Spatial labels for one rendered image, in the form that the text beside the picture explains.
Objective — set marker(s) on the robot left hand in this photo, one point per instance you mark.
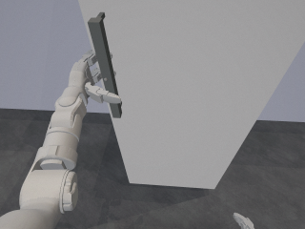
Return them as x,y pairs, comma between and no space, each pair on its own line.
82,77

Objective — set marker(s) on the left robot upper arm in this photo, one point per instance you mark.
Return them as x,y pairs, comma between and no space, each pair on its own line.
47,195

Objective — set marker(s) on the robot right hand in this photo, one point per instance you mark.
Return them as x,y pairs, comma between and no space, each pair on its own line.
243,222

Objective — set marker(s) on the fridge door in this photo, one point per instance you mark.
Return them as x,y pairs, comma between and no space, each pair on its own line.
193,77

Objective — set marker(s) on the left robot forearm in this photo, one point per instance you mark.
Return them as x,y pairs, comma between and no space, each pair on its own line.
59,150

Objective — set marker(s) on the handle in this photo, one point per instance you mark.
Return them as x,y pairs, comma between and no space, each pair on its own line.
102,51

